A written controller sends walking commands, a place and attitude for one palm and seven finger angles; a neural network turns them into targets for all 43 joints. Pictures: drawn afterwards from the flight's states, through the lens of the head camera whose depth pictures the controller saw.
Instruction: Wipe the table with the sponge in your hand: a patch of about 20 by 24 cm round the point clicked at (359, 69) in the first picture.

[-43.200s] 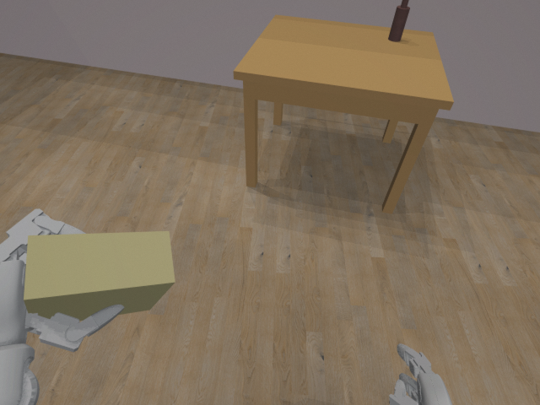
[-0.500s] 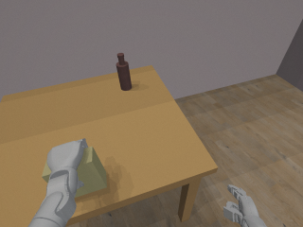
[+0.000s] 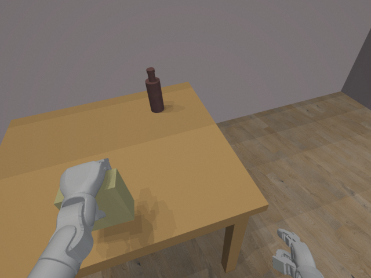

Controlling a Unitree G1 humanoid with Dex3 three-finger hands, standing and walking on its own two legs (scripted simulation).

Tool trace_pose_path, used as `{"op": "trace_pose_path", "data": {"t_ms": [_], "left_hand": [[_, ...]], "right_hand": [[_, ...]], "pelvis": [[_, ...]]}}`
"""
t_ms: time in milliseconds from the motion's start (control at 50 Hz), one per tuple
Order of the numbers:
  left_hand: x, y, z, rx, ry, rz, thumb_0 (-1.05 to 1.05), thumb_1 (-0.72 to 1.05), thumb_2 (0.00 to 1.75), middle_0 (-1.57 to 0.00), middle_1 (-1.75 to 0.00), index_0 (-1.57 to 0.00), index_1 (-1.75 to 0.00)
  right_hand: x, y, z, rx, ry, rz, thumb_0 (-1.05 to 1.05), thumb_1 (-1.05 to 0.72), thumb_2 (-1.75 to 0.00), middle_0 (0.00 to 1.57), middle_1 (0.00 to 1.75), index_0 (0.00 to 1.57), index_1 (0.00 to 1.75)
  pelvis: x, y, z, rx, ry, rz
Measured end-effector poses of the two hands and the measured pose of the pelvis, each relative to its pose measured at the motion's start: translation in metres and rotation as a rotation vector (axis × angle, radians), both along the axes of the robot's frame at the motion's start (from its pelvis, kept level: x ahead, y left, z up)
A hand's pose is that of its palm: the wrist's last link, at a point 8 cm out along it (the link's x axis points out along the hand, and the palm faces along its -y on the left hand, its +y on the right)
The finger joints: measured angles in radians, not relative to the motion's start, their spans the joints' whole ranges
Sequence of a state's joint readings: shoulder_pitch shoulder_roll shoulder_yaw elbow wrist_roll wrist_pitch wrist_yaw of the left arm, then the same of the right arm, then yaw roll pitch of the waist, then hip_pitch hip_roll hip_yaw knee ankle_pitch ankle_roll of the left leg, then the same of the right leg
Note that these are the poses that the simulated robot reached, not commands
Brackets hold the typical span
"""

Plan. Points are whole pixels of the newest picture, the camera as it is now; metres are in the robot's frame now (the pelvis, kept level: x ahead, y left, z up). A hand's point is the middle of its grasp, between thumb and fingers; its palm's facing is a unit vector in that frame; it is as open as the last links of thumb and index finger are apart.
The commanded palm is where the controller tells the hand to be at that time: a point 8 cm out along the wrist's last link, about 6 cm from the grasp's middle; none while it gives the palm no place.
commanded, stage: lift the sponge slowly off the table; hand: left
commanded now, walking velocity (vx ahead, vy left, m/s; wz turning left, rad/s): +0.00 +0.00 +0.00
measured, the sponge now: (102, 207) +0.26 +0.26 -0.01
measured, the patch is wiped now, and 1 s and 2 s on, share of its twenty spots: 1.00 1.00 1.00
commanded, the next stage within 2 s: bring the sponge back beside the body in 0.54 s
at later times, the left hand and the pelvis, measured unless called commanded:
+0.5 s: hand (91, 184) +0.27 +0.26 +0.08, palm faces +0.03 -0.12 -0.99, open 10.2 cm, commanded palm +0.24 +0.25 +0.15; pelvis +0.01 +0.00 +0.00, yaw +0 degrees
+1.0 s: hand (84, 192) +0.25 +0.26 +0.08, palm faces +0.02 -0.13 -0.99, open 10.2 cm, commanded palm +0.22 +0.26 +0.16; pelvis +0.00 +0.00 +0.00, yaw +0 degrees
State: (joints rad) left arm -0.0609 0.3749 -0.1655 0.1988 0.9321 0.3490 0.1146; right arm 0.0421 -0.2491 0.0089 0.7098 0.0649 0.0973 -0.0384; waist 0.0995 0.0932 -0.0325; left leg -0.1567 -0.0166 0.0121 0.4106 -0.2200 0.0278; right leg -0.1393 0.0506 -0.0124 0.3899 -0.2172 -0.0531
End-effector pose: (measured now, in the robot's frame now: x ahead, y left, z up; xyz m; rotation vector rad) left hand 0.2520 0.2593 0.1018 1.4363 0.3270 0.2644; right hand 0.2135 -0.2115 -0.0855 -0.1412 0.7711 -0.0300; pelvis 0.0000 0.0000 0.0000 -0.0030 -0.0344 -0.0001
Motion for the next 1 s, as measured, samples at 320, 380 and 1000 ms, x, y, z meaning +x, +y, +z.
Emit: {"op": "trace_pose_path", "data": {"t_ms": [320, 380, 1000], "left_hand": [[-0.001, -0.001, 0.021, -0.008, -0.033, 0.006, -0.01, -0.52, 1.05, -0.72, -1.31, -0.73, -1.33], [-0.003, -0.003, 0.025, -0.009, -0.04, 0.006, -0.01, -0.52, 1.05, -0.72, -1.31, -0.73, -1.33], [-0.026, 0.0, 0.036, -0.013, -0.036, 0.031, -0.01, -0.52, 1.05, -0.72, -1.31, -0.73, -1.33]], "right_hand": [[0.022, 0.004, 0.013, 0.003, -0.047, 0.029, 0.01, -0.91, -0.9, 0.2, 0.3, 0.2, 0.3], [0.027, 0.007, 0.016, 0.007, -0.059, 0.038, 0.01, -0.91, -0.9, 0.2, 0.3, 0.2, 0.3], [0.02, 0.0, 0.013, 0.002, -0.049, 0.049, 0.01, -0.91, -0.9, 0.2, 0.3, 0.2, 0.3]], "pelvis": [[0.005, 0.0, 0.002, 0.001, -0.016, -0.004], [0.006, 0.001, 0.002, 0.001, -0.02, -0.002], [0.001, -0.004, 0.002, 0.003, -0.04, -0.003]]}}
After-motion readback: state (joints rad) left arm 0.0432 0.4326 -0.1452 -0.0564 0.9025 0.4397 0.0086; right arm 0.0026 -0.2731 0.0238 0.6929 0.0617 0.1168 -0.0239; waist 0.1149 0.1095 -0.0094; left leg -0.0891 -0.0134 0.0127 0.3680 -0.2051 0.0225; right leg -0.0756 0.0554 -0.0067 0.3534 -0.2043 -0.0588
